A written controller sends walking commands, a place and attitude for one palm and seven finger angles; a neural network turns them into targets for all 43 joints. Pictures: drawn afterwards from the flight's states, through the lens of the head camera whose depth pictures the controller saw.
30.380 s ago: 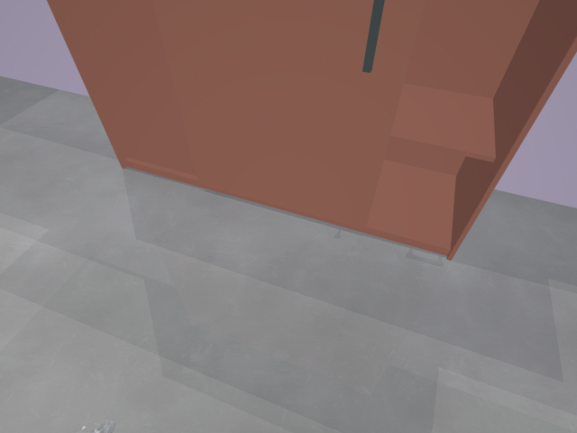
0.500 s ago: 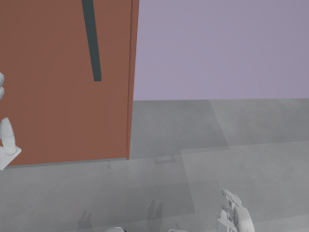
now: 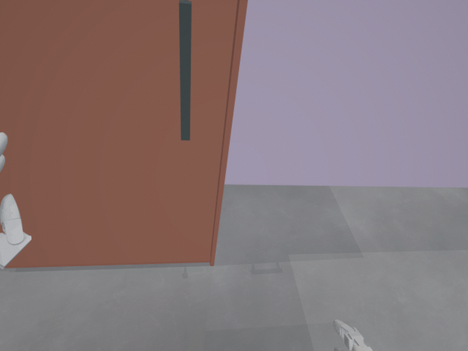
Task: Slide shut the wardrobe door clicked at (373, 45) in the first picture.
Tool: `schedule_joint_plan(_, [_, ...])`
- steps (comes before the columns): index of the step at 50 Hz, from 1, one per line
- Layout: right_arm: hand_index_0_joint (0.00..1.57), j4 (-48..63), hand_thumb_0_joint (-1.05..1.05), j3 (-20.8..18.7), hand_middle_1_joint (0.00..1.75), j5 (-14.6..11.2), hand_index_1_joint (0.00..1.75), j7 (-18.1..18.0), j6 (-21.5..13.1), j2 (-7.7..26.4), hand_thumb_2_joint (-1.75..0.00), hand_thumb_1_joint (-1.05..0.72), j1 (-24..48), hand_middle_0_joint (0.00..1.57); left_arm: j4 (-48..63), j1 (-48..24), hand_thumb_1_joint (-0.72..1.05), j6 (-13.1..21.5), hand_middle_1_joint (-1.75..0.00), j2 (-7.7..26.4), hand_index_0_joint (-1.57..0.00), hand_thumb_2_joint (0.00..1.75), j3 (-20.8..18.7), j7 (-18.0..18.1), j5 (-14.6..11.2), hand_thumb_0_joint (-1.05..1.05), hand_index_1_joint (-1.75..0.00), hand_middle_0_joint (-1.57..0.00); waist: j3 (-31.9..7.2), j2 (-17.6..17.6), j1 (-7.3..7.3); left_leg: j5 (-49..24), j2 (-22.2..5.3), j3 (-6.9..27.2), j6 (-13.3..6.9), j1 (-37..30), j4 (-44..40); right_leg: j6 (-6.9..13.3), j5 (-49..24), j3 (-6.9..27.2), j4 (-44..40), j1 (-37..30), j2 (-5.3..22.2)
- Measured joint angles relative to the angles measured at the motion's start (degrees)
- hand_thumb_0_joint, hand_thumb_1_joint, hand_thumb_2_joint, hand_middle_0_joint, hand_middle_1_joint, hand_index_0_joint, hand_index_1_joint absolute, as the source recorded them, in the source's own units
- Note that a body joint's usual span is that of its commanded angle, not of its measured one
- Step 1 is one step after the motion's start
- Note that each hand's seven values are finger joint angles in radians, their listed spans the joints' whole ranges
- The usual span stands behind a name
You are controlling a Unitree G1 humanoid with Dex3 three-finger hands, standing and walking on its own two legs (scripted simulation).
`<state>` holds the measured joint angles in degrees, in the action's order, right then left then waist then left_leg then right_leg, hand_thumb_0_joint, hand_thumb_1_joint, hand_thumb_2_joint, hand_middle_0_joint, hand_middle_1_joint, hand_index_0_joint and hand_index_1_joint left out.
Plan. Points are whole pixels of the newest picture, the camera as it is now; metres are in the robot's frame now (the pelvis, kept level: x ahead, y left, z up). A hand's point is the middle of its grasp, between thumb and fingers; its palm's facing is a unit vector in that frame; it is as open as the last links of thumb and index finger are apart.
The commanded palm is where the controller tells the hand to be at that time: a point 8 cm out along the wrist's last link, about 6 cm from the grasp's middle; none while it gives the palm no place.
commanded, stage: stop stepping back and stand still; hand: left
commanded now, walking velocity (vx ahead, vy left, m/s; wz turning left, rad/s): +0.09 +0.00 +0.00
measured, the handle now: (185, 77) +0.68 +0.15 +0.18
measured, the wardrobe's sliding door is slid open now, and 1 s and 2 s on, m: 0.00 0.00 0.00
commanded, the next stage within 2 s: let the arm hang, fingers relaxed in 0.96 s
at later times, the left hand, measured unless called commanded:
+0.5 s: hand out of the picture +0.20 +0.31 +0.17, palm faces +0.46 -0.76 -0.45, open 7.5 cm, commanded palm +0.15 +0.34 +0.18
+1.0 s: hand (28, 227) +0.23 +0.29 +0.15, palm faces +0.42 -0.79 -0.45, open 7.5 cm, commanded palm +0.17 +0.33 +0.18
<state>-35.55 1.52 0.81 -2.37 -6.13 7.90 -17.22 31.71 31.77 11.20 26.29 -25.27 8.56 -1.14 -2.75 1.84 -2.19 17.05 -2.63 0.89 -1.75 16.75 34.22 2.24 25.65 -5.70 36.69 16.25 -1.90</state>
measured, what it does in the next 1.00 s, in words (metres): stands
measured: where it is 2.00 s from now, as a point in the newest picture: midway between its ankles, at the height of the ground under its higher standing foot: outside the picture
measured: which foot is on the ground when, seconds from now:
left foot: down 0.00-1.00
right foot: down 0.00-1.00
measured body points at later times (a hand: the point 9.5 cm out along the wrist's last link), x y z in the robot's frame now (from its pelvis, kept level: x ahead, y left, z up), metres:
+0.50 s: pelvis +0.01 +0.04 +0.00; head +0.01 +0.05 +0.45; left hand +0.17 +0.35 +0.19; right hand +0.17 -0.17 -0.09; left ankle +0.04 +0.12 -0.74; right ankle +0.04 -0.10 -0.74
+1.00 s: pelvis +0.03 +0.03 +0.00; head +0.05 +0.03 +0.45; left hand +0.20 +0.33 +0.18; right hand +0.21 -0.21 -0.08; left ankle +0.04 +0.12 -0.74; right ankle +0.04 -0.10 -0.74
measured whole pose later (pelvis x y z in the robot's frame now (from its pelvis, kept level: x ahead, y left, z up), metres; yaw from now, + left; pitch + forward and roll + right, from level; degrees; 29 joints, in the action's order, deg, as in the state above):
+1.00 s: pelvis +0.03 +0.03 +0.00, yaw +0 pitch +0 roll -1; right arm -34.5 -0.2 -0.9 -4.3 -4.5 12.0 -10.7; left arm 25.5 31.1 11.0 21.2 -22.3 8.6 -2.1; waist 1.4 -0.5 0.5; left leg 14.6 -0.1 -2.4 -1.8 14.2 28.5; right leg -0.1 13.3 -1.5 25.6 12.5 -0.3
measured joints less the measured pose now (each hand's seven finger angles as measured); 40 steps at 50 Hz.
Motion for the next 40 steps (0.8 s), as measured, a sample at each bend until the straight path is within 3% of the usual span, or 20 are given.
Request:
schedule_joint_plan(1, [0.20, 0.80, 0.02, 0.05, 0.30, -0.03, 0.30, 0.04, 0.44, 0.07, -0.90, -0.90, -0.58, 0.21, 0.34, 0.27, 0.88, 0.18, -0.31, 1.22, -0.20, 0.90, -0.77, -0.08, 0.10, 0.02, -0.30, -0.21, -0.49, 0.36, 0.47, 3.87, 0.61, -0.30, -0.09, 2.18, 3.32, 1.33, 0.96, 1.48, -4.91, -1.92, 0.35])
schedule_joint_plan(2, [0.20, 0.78, 0.01, -0.10, 0.30, -0.20, 0.30, 0.05, 0.93, 0.64, -0.90, -0.90, -0.23, 0.21, -0.03, -0.41, 0.88, 0.49, -0.31, 1.27, -0.21, 0.90, -1.00, -0.24, 0.05, 0.02, -0.30, -0.21, -0.20, -0.03, 1.49, 6.22, 0.80, -0.34, 0.05, 4.80, 8.79, 1.41, -5.14, 1.88, -6.51, -1.42, 0.57])
schedule_joint_plan(3, [0.20, 0.15, 0.01, -0.34, 0.30, -0.31, 0.30, 0.07, 1.41, 1.39, -0.90, -0.90, 0.50, 0.21, -0.62, -1.55, 0.88, 0.47, -0.31, 0.65, -0.21, 0.90, -0.81, -0.40, -0.16, 0.02, -0.30, -0.21, 0.63, -0.56, 2.34, 6.83, 0.96, -0.35, 0.37, 7.01, 14.97, 1.01, -11.32, 1.85, -6.11, -0.81, 0.83])
schedule_joint_plan(5, [0.20, -2.24, 0.01, -0.75, 0.30, -0.45, 0.30, -0.16, 2.05, 2.63, -0.90, -0.90, 1.57, 0.21, -2.49, -3.75, 0.88, 0.23, -0.31, -1.53, -0.21, 0.90, 0.18, -0.43, -0.42, 0.01, -0.30, -0.21, 1.17, -1.40, 3.35, 7.59, 0.76, -0.67, 0.44, 8.89, 20.87, -0.37, -12.72, 1.65, -4.23, -0.35, 1.27])
schedule_joint_plan(9, [0.20, -3.00, 0.02, -1.15, 0.30, -0.52, 0.30, -1.60, 2.20, 4.10, -0.90, -0.90, 2.26, 0.21, -3.80, -5.90, 0.88, -1.55, -0.31, -5.81, -0.21, 0.90, 1.52, 0.35, -0.68, 0.01, -0.30, -0.21, 1.21, -1.11, 3.79, 4.04, 0.06, -1.66, -0.03, 3.41, 7.29, -1.12, -5.39, 1.57, 1.73, 1.88, 3.10])
schedule_joint_plan(10, [0.20, -3.02, 0.02, -1.45, 0.30, -0.45, 0.30, -1.90, 1.70, 3.89, -0.90, -0.90, 2.96, 0.21, -3.97, -6.76, 0.88, -1.76, -0.31, -6.25, -0.20, 0.90, 1.69, 0.54, -0.62, 0.01, -0.30, -0.21, 2.33, -0.53, 3.61, 2.60, 0.75, -2.08, -0.31, 3.31, 7.61, -1.21, -2.13, 2.86, 5.28, 2.84, 3.20])
schedule_joint_plan(12, [0.20, -3.35, 0.02, -1.67, 0.30, -0.16, 0.30, -1.79, 0.36, 2.37, -0.90, -0.90, 3.87, 0.21, -4.46, -7.69, 0.88, -1.80, -0.31, -5.95, -0.20, 0.90, 1.63, 0.51, -0.27, 0.02, -0.30, -0.21, 3.92, 0.95, 2.82, 1.06, 2.10, -2.67, -0.97, 1.93, 6.37, -1.42, 0.25, 5.64, 13.56, 4.92, 2.38])
schedule_joint_plan(14, [0.20, -3.34, 0.02, -1.11, 0.30, -0.08, 0.30, -1.01, -1.01, 0.76, -0.90, -0.90, 3.73, 0.21, -3.50, -7.08, 0.88, -1.53, -0.31, -4.69, -0.20, 0.90, 1.44, 0.35, 0.12, 0.02, -0.30, -0.21, 4.30, 1.77, 1.74, -0.96, 2.81, -2.19, -1.20, 0.10, 2.57, -1.71, -0.70, 5.82, 16.03, 5.60, 1.70])
schedule_joint_plan(18, [0.20, -1.71, 0.02, 0.70, 0.30, -0.12, 0.30, 0.26, -1.91, -0.37, -0.90, -0.90, 2.23, 0.21, -0.28, -2.27, 0.88, 0.52, -0.31, -2.37, -0.20, 0.90, 0.64, 0.20, 0.45, 0.02, -0.30, -0.21, 3.14, 0.23, 1.23, -3.44, 1.96, -1.54, -0.91, -1.47, -2.66, -1.91, -3.62, 2.56, 1.66, 1.03, 1.08])
schedule_joint_plan(21, [0.20, -0.38, 0.02, 1.23, 0.30, -0.06, 0.30, 0.22, -1.14, -0.39, -0.90, -0.90, 1.96, 0.21, -0.88, -0.33, 0.88, 1.81, -0.31, -0.50, -0.20, 0.90, -0.77, -0.03, 0.43, 0.02, -0.30, -0.21, 2.33, 0.14, 2.16, -2.68, 2.75, -2.73, -0.82, -0.11, -1.78, -1.15, -9.59, 3.50, -9.45, -2.95, 1.81])
schedule_joint_plan(23, [0.20, -1.03, 0.01, 1.00, 0.30, 0.06, 0.30, -0.07, -0.42, 0.40, -0.90, -0.90, 3.14, 0.21, -3.49, -1.32, 0.88, 1.78, -0.31, -1.34, -0.21, 0.90, -0.54, -0.32, 0.14, 0.01, -0.30, -0.21, 3.13, -1.19, 2.55, -2.17, 2.66, -3.02, -0.90, -0.11, -1.35, -2.03, -13.86, 3.80, -9.39, -2.64, 1.81])
schedule_joint_plan(30, [0.20, -2.10, 0.02, -0.16, 0.30, -0.87, 0.30, -1.25, 0.37, 2.13, -0.90, -0.90, 4.46, 0.21, -6.71, -2.85, 0.88, -0.82, -0.31, -5.48, -0.20, 0.90, 2.33, -0.10, -0.06, 0.02, -0.30, -0.21, 3.96, -1.16, 2.81, -2.78, 3.85, -3.90, -1.33, -2.52, -4.72, -3.44, -12.23, 4.70, -8.99, -3.20, 3.00])
schedule_joint_plan(40, [0.20, 0.35, 0.02, -1.28, 0.30, -1.54, 0.30, -1.23, 0.61, 3.00, -0.90, -0.90, 6.48, 0.21, -3.78, -0.57, 0.88, 1.51, -0.31, -3.26, -0.21, 0.90, 1.60, -0.01, -0.52, 0.02, -0.30, -0.22, 4.66, -1.57, 2.25, -2.46, 2.90, -3.42, -0.28, -3.00, -5.49, -2.59, -12.23, 4.27, -10.58, -4.07, 2.00])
